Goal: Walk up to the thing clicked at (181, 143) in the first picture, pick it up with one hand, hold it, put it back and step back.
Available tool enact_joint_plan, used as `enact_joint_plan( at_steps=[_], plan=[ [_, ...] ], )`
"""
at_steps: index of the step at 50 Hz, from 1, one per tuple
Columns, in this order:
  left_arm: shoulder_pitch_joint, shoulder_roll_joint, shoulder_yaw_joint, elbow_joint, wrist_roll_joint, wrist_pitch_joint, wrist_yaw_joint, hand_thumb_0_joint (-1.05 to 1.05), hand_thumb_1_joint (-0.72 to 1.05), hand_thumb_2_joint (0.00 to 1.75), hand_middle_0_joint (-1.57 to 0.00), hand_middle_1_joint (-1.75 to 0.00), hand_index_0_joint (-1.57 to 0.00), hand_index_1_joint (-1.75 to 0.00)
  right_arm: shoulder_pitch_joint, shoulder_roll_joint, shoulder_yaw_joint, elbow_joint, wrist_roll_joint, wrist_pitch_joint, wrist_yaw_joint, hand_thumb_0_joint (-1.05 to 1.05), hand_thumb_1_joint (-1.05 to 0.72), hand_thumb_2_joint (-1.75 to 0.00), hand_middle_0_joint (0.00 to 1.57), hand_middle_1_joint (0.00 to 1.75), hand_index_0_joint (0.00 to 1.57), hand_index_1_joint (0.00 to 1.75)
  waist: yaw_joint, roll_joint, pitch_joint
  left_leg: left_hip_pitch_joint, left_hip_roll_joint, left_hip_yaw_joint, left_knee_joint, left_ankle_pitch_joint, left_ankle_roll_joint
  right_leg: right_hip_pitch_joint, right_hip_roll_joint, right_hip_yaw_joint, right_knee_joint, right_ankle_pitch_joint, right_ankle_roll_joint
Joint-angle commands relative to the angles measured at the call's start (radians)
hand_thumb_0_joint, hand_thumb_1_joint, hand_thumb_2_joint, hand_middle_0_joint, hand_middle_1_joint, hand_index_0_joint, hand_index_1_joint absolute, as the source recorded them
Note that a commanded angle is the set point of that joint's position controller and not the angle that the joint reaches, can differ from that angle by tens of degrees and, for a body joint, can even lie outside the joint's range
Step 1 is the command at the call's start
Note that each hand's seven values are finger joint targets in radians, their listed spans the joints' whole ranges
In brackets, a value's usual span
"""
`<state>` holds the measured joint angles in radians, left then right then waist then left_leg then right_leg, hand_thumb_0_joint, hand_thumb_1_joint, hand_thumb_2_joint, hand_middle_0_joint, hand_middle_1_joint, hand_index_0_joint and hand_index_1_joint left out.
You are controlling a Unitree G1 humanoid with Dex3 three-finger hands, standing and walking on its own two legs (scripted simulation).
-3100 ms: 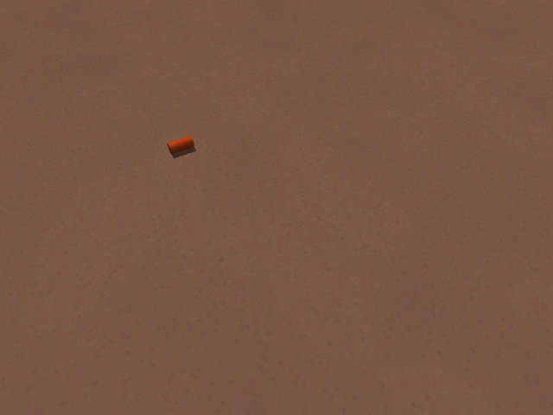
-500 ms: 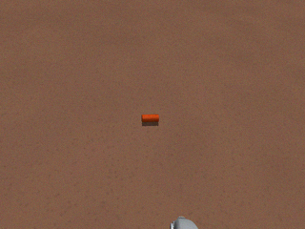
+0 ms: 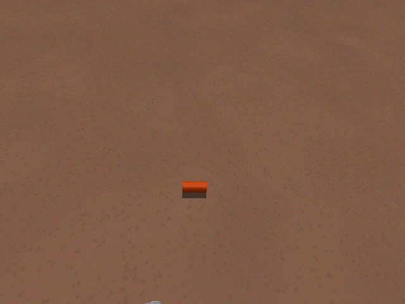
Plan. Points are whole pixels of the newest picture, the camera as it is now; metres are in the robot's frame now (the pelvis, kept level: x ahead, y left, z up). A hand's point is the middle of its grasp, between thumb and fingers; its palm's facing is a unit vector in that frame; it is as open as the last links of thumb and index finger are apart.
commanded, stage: walk up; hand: left
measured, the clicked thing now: (194, 186) +0.84 +0.03 -0.72
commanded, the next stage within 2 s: none
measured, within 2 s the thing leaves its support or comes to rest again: neither
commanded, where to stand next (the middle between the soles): +0.42 -0.18 m, yaw +4 degrees
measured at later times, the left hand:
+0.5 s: hand (145, 269) +0.22 +0.13 -0.11, palm faces -0.01 -0.92 -0.39, open 7.4 cm
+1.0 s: hand (178, 224) +0.34 +0.07 -0.14, palm faces +0.00 -0.95 -0.32, open 7.4 cm
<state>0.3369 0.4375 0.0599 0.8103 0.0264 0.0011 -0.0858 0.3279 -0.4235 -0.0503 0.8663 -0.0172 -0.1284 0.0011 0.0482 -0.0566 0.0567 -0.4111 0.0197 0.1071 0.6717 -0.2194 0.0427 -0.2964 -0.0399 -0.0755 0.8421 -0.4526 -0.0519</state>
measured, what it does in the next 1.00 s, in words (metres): walks ahead: right foot, then left foot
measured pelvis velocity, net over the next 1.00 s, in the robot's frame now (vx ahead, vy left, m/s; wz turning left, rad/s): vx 0.28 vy -0.20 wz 0.03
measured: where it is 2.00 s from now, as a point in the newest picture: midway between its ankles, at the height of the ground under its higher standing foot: (245, 294)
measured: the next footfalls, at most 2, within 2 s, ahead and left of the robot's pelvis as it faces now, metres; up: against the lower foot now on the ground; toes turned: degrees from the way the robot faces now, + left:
right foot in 0.32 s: +0.24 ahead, -0.27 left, +0.00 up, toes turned -6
left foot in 0.74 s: +0.33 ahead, -0.09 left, +0.00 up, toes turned +6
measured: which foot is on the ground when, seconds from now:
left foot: down 0.00-0.34, up 0.36-0.72, down 0.74-1.00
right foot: up 0.00-0.30, down 0.32-0.76, up 0.78-1.00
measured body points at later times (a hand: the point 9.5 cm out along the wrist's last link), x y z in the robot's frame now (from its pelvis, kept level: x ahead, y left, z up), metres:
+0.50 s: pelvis +0.15 -0.15 +0.01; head +0.16 -0.16 +0.46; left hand +0.22 +0.18 -0.08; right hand +0.21 -0.50 -0.10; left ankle +0.17 +0.00 -0.65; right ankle +0.20 -0.26 -0.71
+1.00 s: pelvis +0.28 -0.20 +0.01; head +0.31 -0.17 +0.46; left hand +0.34 +0.12 -0.12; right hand +0.37 -0.53 -0.08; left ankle +0.32 -0.07 -0.71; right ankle +0.35 -0.36 -0.69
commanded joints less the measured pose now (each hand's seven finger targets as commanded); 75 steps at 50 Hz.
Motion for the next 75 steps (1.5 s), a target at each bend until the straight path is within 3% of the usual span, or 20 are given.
enact_joint_plan(
  at_steps=[1,5,15,16,17,18,22,28,36,37,38,39,46,52,55,64,66,68,71,75],
  plan=[
    [-0.040,0.247,0.068,-0.097,-0.001,-0.013,0.022,0.00,0.90,0.90,-0.20,-0.30,-0.20,-0.30,0.122,-0.367,-0.110,-0.051,0.029,-0.012,-0.041,0.00,-0.90,-0.90,0.20,0.30,0.20,0.30,-0.080,0.079,0.002,0.346,0.431,-0.712,-0.423,-0.401,0.225,-0.491,-0.046,0.202,0.357,-0.005,0.012],
    [0.000,0.218,0.081,-0.043,0.004,-0.017,0.004,0.00,0.90,0.90,-0.20,-0.30,-0.20,-0.30,0.052,-0.312,-0.085,-0.054,0.012,-0.015,-0.031,0.00,-0.90,-0.90,0.20,0.30,0.20,0.30,-0.044,0.179,0.008,0.191,0.312,-0.354,-0.349,-0.116,0.198,-0.344,-0.106,0.152,0.192,0.073,0.049],
    [0.028,0.213,0.106,0.016,0.006,-0.024,-0.015,0.00,0.90,0.90,-0.20,-0.30,-0.20,-0.30,-0.027,-0.305,-0.083,-0.053,-0.002,0.018,-0.019,0.00,-0.90,-0.90,0.20,0.30,0.20,0.30,0.029,0.130,-0.056,-0.055,0.186,-0.094,-0.073,-0.231,0.093,0.145,0.001,-0.032,-0.197,0.151,0.032],
    [0.121,0.255,0.128,0.044,0.009,-0.034,-0.004,0.00,0.90,0.90,-0.20,-0.30,-0.20,-0.30,0.007,-0.245,-0.062,-0.046,-0.007,0.026,-0.020,0.00,-0.90,-0.90,0.20,0.30,0.20,0.30,0.081,-0.050,-0.085,-0.144,0.133,-0.044,0.194,-0.203,0.071,0.282,0.007,0.008,-0.252,0.053,0.022],
    [0.187,0.367,0.147,0.039,0.015,-0.046,0.012,0.00,0.90,0.90,-0.20,-0.30,-0.20,-0.30,-0.016,-0.165,-0.036,-0.086,0.014,0.023,-0.021,0.00,-0.90,-0.90,0.20,0.30,0.20,0.30,0.116,-0.378,-0.066,-0.396,-0.023,0.031,0.519,-0.296,0.011,0.317,-0.255,0.532,-0.544,-0.227,-0.071],
    [0.117,0.386,0.134,0.007,-0.001,-0.051,0.017,0.00,0.90,0.90,-0.20,-0.30,-0.20,-0.30,-0.079,-0.236,-0.056,-0.093,0.010,0.033,-0.036,0.00,-0.90,-0.90,0.20,0.30,0.20,0.30,0.093,-0.271,-0.005,-0.403,0.005,-0.122,0.586,-0.359,0.003,0.191,-0.379,0.757,-0.642,-0.268,-0.182],
    [-0.035,0.270,0.097,-0.024,-0.011,-0.055,0.038,0.00,0.90,0.90,-0.20,-0.30,-0.20,-0.30,0.066,-0.243,-0.055,0.019,0.021,0.027,-0.020,0.00,-0.90,-0.90,0.20,0.30,0.20,0.30,-0.024,-0.154,0.011,-0.245,0.095,-0.138,0.454,-0.160,0.002,0.060,-0.246,0.388,-0.541,-0.080,-0.169],
    [0.016,0.241,0.082,-0.047,-0.004,-0.068,0.036,0.00,0.90,0.90,-0.20,-0.30,-0.20,-0.30,-0.009,-0.195,-0.046,-0.021,0.004,0.026,0.015,0.00,-0.90,-0.90,0.20,0.30,0.20,0.30,0.015,-0.123,-0.001,-0.150,0.056,-0.066,0.146,-0.136,-0.017,0.080,-0.251,0.276,-0.535,0.111,-0.206],
    [-0.025,0.188,0.035,-0.085,-0.016,-0.055,0.034,0.00,0.90,0.90,-0.20,-0.30,-0.20,-0.30,0.111,-0.208,-0.073,-0.010,0.008,0.000,-0.001,0.00,-0.90,-0.90,0.20,0.30,0.20,0.30,-0.109,0.054,-0.055,0.407,-0.021,-0.052,-0.157,0.013,0.037,-0.158,-0.144,0.065,-0.192,0.369,-0.081],
    [-0.022,0.117,0.014,-0.093,-0.023,-0.052,0.042,0.00,0.90,0.90,-0.20,-0.30,-0.20,-0.30,0.178,-0.267,-0.088,-0.008,-0.008,0.000,-0.027,0.00,-0.90,-0.90,0.20,0.30,0.20,0.30,-0.143,0.193,-0.117,0.516,0.167,-0.318,-0.242,0.018,0.098,-0.257,-0.058,0.002,0.074,0.377,-0.012],
    [0.016,0.120,0.026,-0.091,-0.027,-0.037,0.048,0.00,0.90,0.90,-0.20,-0.30,-0.20,-0.30,0.182,-0.345,-0.103,-0.041,-0.005,0.006,-0.037,0.00,-0.90,-0.90,0.20,0.30,0.20,0.30,-0.116,0.254,-0.106,0.531,0.420,-0.733,-0.347,0.061,0.234,-0.413,0.051,0.022,0.206,-0.057,0.032],
    [0.006,0.222,0.050,-0.070,-0.015,-0.021,0.066,0.00,0.90,0.90,-0.20,-0.30,-0.20,-0.30,0.154,-0.353,-0.111,-0.043,0.027,0.015,-0.037,0.00,-0.90,-0.90,0.20,0.30,0.20,0.30,-0.109,0.128,-0.088,0.439,0.486,-0.764,-0.334,0.080,0.323,-0.379,-0.016,0.126,0.332,-0.139,0.035],
    [0.058,0.129,0.035,0.026,-0.034,-0.007,0.068,0.00,0.90,0.90,-0.20,-0.30,-0.20,-0.30,-0.100,-0.213,-0.044,-0.086,0.005,0.030,-0.035,0.00,-0.90,-0.90,0.20,0.30,0.20,0.30,-0.008,0.238,-0.025,0.050,0.211,-0.152,-0.229,0.433,0.164,-0.085,-0.053,0.082,0.082,0.098,0.043],
    [0.025,0.175,0.043,0.097,-0.026,-0.042,0.097,0.00,0.90,0.90,-0.20,-0.30,-0.20,-0.30,-0.170,-0.194,-0.029,-0.076,0.024,0.098,-0.012,0.00,-0.90,-0.90,0.20,0.30,0.20,0.30,0.010,0.172,-0.108,-0.036,0.119,-0.126,0.029,0.102,0.087,0.141,0.028,0.016,-0.247,0.305,0.051],
    [-0.144,0.344,0.063,0.056,-0.013,-0.055,0.111,0.00,0.90,0.90,-0.20,-0.30,-0.20,-0.30,-0.151,-0.183,-0.035,-0.040,0.014,0.137,-0.024,0.00,-0.90,-0.90,0.20,0.30,0.20,0.30,-0.023,-0.147,-0.047,-0.085,0.038,-0.147,0.352,-0.372,-0.014,-0.085,-0.399,0.605,-0.506,0.133,-0.193],
    [-0.240,0.235,0.031,0.083,-0.011,-0.037,0.110,0.00,0.90,0.90,-0.20,-0.30,-0.20,-0.30,-0.076,-0.174,-0.043,0.099,0.001,0.119,-0.001,0.00,-0.90,-0.90,0.20,0.30,0.20,0.30,-0.064,-0.147,-0.119,0.143,-0.019,-0.064,-0.083,-0.156,-0.009,-0.060,-0.194,0.268,-0.279,0.267,-0.085],
    [-0.234,0.137,0.000,0.089,-0.031,-0.030,0.108,0.00,0.90,0.90,-0.20,-0.30,-0.20,-0.30,-0.147,-0.264,-0.061,0.087,-0.013,0.109,-0.005,0.00,-0.90,-0.90,0.20,0.30,0.20,0.30,-0.043,0.158,-0.107,0.164,0.179,-0.425,-0.259,-0.207,0.074,-0.196,-0.053,0.123,-0.108,0.102,0.024],
    [-0.230,0.184,0.013,0.125,-0.025,-0.028,0.117,0.00,0.90,0.90,-0.20,-0.30,-0.20,-0.30,-0.244,-0.263,-0.056,0.064,-0.008,0.113,0.005,0.00,-0.90,-0.90,0.20,0.30,0.20,0.30,-0.024,0.142,-0.045,0.017,0.241,-0.427,-0.265,-0.212,0.163,-0.083,-0.001,0.069,-0.046,-0.039,0.033],
    [-0.183,0.170,0.008,0.170,-0.027,-0.054,0.111,0.00,0.90,0.90,-0.20,-0.30,-0.20,-0.30,-0.272,-0.191,-0.023,0.083,0.012,0.110,0.003,0.00,-0.90,-0.90,0.20,0.30,0.20,0.30,0.006,0.103,-0.102,0.031,0.106,-0.210,-0.111,0.071,0.040,0.098,-0.049,0.120,-0.287,0.319,0.017],
    [-0.304,0.213,-0.003,0.160,-0.019,-0.052,0.108,0.00,0.90,0.90,-0.20,-0.30,-0.20,-0.30,-0.189,-0.180,-0.024,0.140,0.007,0.126,0.003,0.00,-0.90,-0.90,0.20,0.30,0.20,0.30,-0.068,0.042,-0.078,0.145,0.059,-0.189,-0.150,-0.146,0.011,-0.043,-0.145,0.253,-0.379,0.134,-0.027]
  ],
)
